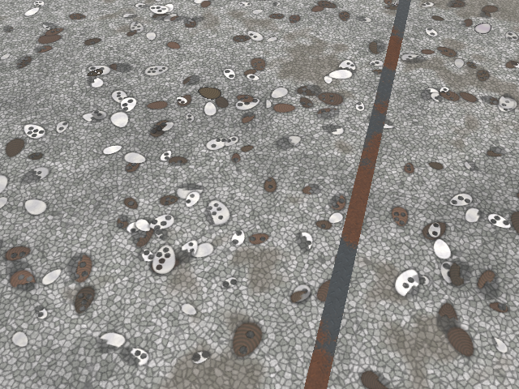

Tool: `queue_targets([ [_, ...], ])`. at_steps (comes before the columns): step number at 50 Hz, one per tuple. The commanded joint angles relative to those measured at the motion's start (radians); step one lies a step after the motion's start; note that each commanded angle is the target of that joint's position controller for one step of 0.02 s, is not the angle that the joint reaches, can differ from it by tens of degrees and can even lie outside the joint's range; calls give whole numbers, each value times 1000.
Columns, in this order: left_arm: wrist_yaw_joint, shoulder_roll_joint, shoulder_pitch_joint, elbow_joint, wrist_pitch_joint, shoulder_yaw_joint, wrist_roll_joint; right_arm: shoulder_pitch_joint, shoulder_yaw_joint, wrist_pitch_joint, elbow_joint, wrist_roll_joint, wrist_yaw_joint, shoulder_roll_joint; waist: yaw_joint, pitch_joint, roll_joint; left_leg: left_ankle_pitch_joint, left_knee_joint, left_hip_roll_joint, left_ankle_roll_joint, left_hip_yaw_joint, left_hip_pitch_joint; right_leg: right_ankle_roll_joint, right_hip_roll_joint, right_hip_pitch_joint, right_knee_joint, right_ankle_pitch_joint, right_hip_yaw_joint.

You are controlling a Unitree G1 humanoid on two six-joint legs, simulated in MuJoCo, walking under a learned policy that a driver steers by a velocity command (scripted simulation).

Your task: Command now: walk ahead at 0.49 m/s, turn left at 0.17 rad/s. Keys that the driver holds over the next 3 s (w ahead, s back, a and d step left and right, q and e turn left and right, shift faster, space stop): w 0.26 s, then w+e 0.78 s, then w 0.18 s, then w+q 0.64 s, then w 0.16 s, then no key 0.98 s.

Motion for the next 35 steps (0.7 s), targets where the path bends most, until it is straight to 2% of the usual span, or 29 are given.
queue_targets([
  [1,-6,69,13,-31,-10,7,5,28,-16,-9,-67,-7,-2,-54,-22,-38,-86,66,-36,125,-3,-15,-175,-189,-278,129,-274,2,323],
  [2,-5,83,33,-18,-12,10,0,20,-12,-5,-74,-9,-4,-42,-23,-26,-89,82,-76,134,-12,-2,-186,-198,-275,112,-290,40,289],
  [4,1,121,65,-3,-11,19,-3,-51,-7,-6,-106,-19,-7,-42,-11,-3,-79,157,-188,148,-32,16,-233,-208,-277,108,-312,101,241],
  [6,8,136,93,7,-2,21,-9,-131,-2,-10,-132,-23,-4,-39,11,2,-72,272,-330,146,-41,32,-244,-191,-260,126,-315,136,192],
  [9,13,151,145,25,10,20,-21,-242,6,-18,-159,-15,6,-30,50,14,-82,405,-528,106,-48,74,-177,-152,-228,132,-296,149,123],
  [11,13,160,192,44,17,19,-26,-304,8,-20,-181,-5,15,-36,75,24,-91,419,-590,90,-51,84,-160,-147,-248,170,-279,122,129],
  [13,13,161,216,58,27,18,-28,-350,5,-23,-206,0,25,-50,81,36,-96,379,-641,82,-34,77,-173,-137,-283,241,-249,111,149],
  [15,17,168,224,65,41,20,-30,-356,-3,-32,-223,0,34,-73,60,38,-101,303,-693,67,-13,73,-133,-122,-310,285,-197,137,187],
  [16,19,179,211,64,48,22,-29,-315,-12,-37,-217,-2,35,-90,27,19,-110,274,-720,49,-2,83,-61,-112,-311,290,-148,198,195],
  [17,20,179,192,57,53,20,-27,-213,-30,-41,-189,-5,32,-122,-33,-36,-105,262,-752,23,16,102,87,-91,-275,271,-35,325,172],
  [18,20,148,177,41,51,7,-15,-34,-57,-44,-144,-12,22,-185,-111,-157,-78,286,-728,80,55,52,352,-57,-215,161,185,328,129],
  [19,18,53,227,7,37,-22,-1,128,-84,-38,-124,-35,12,-290,-137,-330,112,254,-725,340,159,-273,752,9,-84,-187,577,7,40],
  [20,17,14,296,19,18,-34,-27,170,-77,-27,-108,-32,16,-262,-120,-437,283,113,-864,462,236,-602,845,23,-22,-387,801,-448,122],
  [21,19,132,236,16,13,-1,-53,117,-54,-29,-114,-26,18,-179,-121,-300,163,58,-892,425,192,-516,725,14,-77,-460,895,-400,185],
  [22,21,144,163,-7,16,7,-56,36,-40,-30,-127,-19,18,-141,-93,-191,115,97,-913,390,156,-361,585,9,-124,-469,885,-306,157],
  [23,27,129,130,-11,25,9,-42,-41,-30,-34,-129,-21,23,-110,-60,-121,56,154,-958,344,138,-255,453,16,-159,-428,836,-228,146],
  [24,29,115,131,-9,40,17,-33,-90,-24,-40,-129,-24,26,-83,-28,-79,70,195,-999,305,121,-165,370,18,-188,-384,787,-174,150],
  [26,24,68,160,-4,67,16,-35,-119,-28,-51,-112,-32,28,-76,7,-46,78,288,-1053,269,117,-50,274,26,-199,-314,769,-111,141],
  [28,24,55,141,-22,82,20,-34,-108,-37,-58,-90,-38,22,-93,19,-23,48,393,-1069,265,121,35,264,32,-199,-348,745,-47,151],
  [31,20,50,69,-59,84,23,-27,-79,-44,-52,-61,-40,5,-111,8,5,24,445,-1080,264,121,120,300,42,-190,-417,612,75,164],
  [35,-8,30,-69,-111,78,13,-18,-49,-52,-40,-42,-32,-10,-147,-37,44,7,431,-1093,264,102,213,340,32,-181,-401,392,207,86],
])
Next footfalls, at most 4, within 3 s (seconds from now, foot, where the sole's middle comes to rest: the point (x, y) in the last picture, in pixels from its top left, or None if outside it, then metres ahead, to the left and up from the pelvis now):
0.36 left None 0.37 0.16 -0.77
0.92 right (320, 335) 0.62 -0.12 -0.77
1.44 left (295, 223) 0.99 -0.07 -0.77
1.94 right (372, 161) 1.25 -0.35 -0.77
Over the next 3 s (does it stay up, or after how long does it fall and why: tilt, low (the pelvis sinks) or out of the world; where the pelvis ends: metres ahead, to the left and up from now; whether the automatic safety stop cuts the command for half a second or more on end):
stays up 1.28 -0.22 -0.01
